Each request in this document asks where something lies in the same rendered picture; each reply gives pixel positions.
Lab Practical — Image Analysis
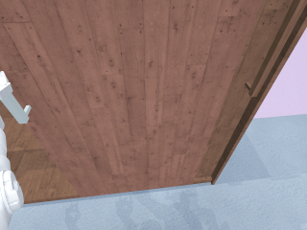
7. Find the left robot forearm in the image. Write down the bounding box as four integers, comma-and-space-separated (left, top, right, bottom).
0, 116, 11, 171

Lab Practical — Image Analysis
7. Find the handle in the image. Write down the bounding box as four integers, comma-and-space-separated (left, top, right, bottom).
248, 0, 307, 97
0, 93, 31, 124

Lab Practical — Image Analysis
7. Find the wardrobe door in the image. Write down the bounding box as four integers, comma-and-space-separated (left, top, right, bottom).
0, 0, 262, 197
195, 0, 294, 178

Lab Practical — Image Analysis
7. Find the robot left upper arm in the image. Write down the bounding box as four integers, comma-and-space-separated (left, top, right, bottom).
0, 170, 24, 230

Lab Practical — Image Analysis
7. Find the left robot hand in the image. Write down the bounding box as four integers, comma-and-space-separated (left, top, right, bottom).
0, 71, 13, 100

